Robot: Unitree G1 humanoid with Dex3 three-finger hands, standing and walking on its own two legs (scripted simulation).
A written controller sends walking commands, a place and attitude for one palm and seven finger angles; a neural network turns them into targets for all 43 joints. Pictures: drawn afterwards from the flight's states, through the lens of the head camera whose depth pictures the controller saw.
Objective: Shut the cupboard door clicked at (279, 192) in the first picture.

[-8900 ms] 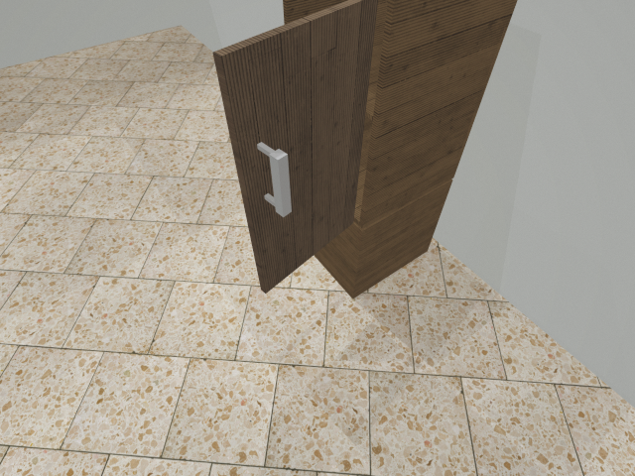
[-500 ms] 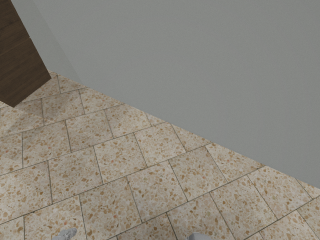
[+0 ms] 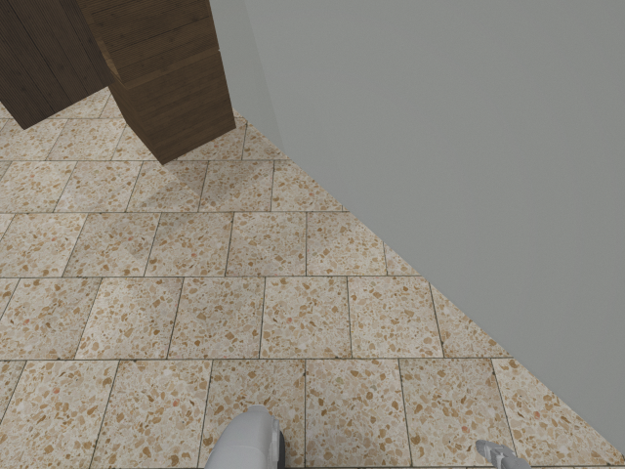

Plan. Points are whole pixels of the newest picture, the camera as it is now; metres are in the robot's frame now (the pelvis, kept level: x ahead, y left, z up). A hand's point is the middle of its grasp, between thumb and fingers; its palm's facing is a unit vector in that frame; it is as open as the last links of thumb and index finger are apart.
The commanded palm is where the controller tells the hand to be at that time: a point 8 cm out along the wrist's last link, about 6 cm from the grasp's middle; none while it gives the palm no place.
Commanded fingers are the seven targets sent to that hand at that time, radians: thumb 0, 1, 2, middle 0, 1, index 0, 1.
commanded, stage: walk to a spot facing it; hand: left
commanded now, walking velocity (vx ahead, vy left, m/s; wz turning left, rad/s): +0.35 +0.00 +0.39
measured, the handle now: out of the picture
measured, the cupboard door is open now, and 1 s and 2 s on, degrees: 100 100 100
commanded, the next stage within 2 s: turn to face it in 1.54 s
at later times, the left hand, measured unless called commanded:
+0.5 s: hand (204, 321) +0.33 +0.22 -0.15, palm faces +0.08 -0.98 -0.15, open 7.4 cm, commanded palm none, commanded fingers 0.00 0.90 0.90 -0.20 -0.30 -0.20 -0.30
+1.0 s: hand (229, 316) +0.35 +0.18 -0.17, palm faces +0.35 -0.92 -0.20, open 7.2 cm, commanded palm none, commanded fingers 0.00 0.90 0.90 -0.20 -0.30 -0.20 -0.30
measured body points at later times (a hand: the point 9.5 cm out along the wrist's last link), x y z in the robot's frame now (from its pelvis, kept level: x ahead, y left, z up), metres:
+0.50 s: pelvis +0.22 +0.03 +0.01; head +0.25 +0.05 +0.45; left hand +0.33 +0.27 -0.14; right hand +0.21 -0.21 -0.14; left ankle +0.14 +0.10 -0.74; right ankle +0.35 -0.10 -0.69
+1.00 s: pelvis +0.44 +0.02 +0.01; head +0.45 +0.03 +0.46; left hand +0.34 +0.23 -0.15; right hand +0.57 -0.19 -0.14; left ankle +0.50 +0.18 -0.68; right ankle +0.39 -0.08 -0.74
